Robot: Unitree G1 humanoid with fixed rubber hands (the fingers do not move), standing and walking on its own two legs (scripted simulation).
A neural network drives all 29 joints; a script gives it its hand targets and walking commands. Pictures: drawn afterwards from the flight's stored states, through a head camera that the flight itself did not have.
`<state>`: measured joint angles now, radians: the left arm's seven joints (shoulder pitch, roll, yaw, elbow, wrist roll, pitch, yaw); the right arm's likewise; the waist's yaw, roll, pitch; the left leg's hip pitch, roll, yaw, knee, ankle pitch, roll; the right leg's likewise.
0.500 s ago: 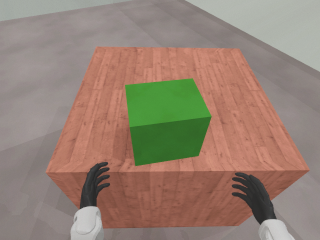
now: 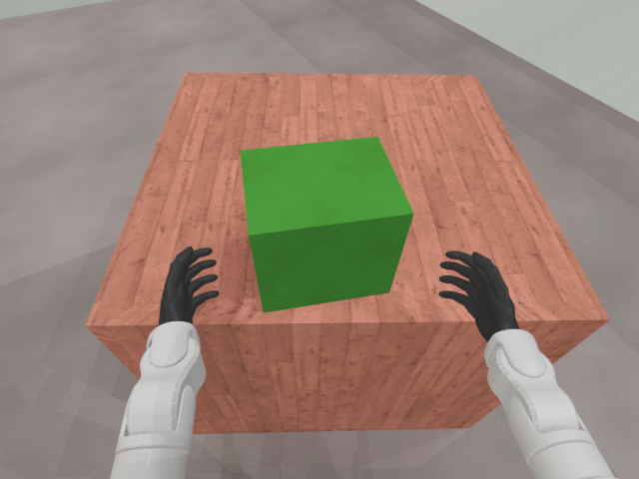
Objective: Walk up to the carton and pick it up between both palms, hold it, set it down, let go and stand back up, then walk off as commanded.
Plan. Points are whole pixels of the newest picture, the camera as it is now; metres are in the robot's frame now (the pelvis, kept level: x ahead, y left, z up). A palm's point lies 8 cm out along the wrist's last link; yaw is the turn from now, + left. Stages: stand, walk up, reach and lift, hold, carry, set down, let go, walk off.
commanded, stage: reach and lift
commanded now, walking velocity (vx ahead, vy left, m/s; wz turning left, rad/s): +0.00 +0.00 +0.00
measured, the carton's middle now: (319, 226) +0.46 +0.06 +0.02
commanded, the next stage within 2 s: none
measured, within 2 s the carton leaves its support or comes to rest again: neither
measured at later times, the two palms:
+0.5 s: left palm (169, 257) +0.32 +0.23 +0.10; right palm (485, 238) +0.39 -0.16 +0.10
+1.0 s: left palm (166, 200) +0.37 +0.24 +0.14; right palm (470, 176) +0.46 -0.13 +0.14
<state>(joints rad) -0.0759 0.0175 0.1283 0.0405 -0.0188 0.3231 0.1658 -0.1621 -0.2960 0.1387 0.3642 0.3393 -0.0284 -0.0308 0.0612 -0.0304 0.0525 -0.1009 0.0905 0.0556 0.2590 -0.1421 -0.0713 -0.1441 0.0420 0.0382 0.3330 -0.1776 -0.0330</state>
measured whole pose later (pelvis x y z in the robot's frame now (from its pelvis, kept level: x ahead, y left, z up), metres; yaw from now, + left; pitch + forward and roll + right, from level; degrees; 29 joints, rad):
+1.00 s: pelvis +0.00 +0.00 +0.00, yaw +1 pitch +6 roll +0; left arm -0.69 0.13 0.19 0.34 -0.11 0.59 0.17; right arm -0.88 -0.41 0.15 0.78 0.45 0.25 -0.04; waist 0.13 0.02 -0.02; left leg -0.27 0.10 0.04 0.33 -0.16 -0.07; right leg -0.28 0.05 0.02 0.34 -0.17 -0.03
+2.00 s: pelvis +0.01 +0.02 -0.01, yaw +1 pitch +20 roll -2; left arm -0.77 0.01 0.21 0.91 -0.03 -0.05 0.19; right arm -0.94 -0.30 0.06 1.23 0.25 -0.17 0.00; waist 0.20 0.04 -0.19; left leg -0.61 0.10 0.02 0.48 -0.22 -0.05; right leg -0.57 0.05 0.01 0.39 -0.17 0.00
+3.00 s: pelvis +0.03 +0.01 +0.00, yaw +2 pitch +12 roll +0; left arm -0.71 -0.19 0.54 0.71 0.39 -0.03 0.09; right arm -0.81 -0.03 -0.50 1.03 -0.34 -0.25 0.01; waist 0.10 -0.01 -0.04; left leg -0.35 0.08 0.03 0.31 -0.17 -0.06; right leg -0.34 0.03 0.01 0.30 -0.17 -0.01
